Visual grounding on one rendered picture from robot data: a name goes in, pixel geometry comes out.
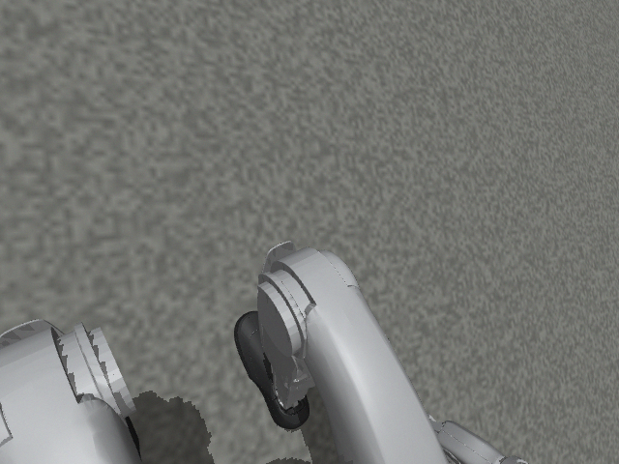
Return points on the right robot hand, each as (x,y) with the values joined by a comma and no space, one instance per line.
(461,446)

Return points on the right robot foot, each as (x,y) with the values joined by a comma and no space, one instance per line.
(258,367)

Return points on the left robot foot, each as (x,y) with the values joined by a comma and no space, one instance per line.
(133,433)

